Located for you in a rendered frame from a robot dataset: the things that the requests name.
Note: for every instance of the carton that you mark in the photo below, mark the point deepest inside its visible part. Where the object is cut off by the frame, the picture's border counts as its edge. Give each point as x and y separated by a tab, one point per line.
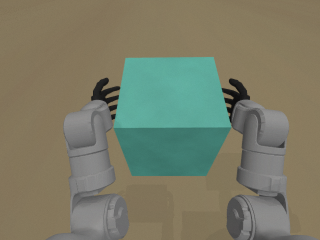
171	117

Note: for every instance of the left robot upper arm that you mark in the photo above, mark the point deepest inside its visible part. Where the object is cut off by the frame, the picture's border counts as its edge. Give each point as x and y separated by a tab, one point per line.
98	217

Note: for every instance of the robot left hand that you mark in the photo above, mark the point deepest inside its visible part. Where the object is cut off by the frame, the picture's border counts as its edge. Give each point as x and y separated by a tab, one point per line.
99	94

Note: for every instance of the robot right hand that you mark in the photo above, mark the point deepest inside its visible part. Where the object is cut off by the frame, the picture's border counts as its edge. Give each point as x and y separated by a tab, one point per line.
242	95

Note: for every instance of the right robot upper arm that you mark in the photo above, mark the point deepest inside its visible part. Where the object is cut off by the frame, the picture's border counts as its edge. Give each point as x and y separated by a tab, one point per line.
251	217

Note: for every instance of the robot right forearm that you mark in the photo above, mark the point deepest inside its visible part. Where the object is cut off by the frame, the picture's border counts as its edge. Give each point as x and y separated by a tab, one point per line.
264	144

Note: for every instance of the robot left forearm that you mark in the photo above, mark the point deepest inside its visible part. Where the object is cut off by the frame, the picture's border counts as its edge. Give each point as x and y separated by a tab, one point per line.
87	149

